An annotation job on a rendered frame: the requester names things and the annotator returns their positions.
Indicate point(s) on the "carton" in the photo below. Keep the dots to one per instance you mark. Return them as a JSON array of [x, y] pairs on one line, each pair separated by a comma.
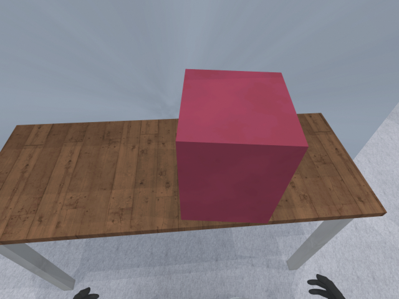
[[238, 144]]

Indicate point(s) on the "right robot hand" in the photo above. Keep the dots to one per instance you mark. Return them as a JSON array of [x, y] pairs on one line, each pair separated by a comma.
[[331, 292]]

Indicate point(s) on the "table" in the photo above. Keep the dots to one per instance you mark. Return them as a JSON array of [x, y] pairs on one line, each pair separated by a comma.
[[67, 181]]

